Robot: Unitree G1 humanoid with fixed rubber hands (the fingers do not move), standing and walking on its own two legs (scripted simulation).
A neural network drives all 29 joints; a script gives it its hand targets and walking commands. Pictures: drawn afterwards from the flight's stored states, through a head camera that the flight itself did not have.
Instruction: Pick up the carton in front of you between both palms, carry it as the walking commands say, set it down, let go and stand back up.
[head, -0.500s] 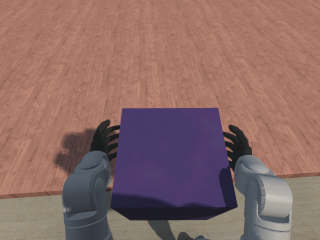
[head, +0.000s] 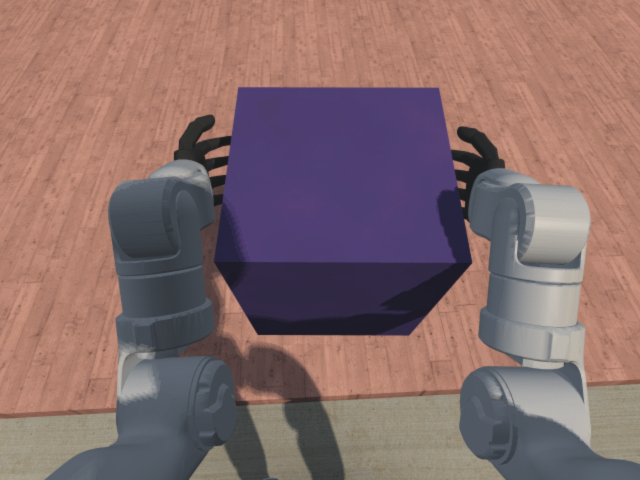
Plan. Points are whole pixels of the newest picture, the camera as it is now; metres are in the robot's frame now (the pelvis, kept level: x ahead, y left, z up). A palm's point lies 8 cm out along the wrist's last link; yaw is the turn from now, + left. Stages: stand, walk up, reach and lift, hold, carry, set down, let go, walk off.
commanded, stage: carry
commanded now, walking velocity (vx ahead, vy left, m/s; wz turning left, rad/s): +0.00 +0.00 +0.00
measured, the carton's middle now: (335, 228) +0.40 +0.01 +0.08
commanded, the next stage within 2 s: none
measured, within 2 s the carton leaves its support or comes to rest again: neither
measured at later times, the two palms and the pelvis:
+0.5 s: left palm (208, 144) +0.49 +0.17 +0.12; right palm (447, 152) +0.49 -0.13 +0.12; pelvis +0.12 +0.02 +0.01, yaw -1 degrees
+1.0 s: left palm (222, 121) +0.52 +0.16 +0.14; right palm (460, 134) +0.51 -0.14 +0.13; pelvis +0.17 +0.00 +0.00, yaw +0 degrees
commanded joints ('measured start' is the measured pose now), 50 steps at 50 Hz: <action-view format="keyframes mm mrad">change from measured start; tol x32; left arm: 1 -644 -1075 -652 23 -431 40 -255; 50 -409 -1141 -671 193 -386 -111 -290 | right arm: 1 -715 985 616 -59 414 -38 195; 50 -524 1063 656 86 415 -166 249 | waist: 1 0 101 -661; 50 -2 18 -477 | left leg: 1 320 147 -110 57 911 67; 8 219 40 -20 -49 639 10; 15 533 88 -64 90 1225 69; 19 -503 -88 42 190 -265 -19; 23 -90 -71 35 -148 232 4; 27 687 323 -292 -57 1539 202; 40 284 111 -126 -82 426 56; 50 228 119 -138 -80 356 51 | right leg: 1 251 -79 97 43 550 6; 8 400 -88 90 34 917 -14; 14 109 46 -3 -205 327 46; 19 1104 -216 218 -32 1603 -108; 24 474 -100 11 108 946 -36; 27 -25 54 184 382 -314 49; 40 262 -92 213 -73 395 6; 50 180 -100 218 -88 354 -8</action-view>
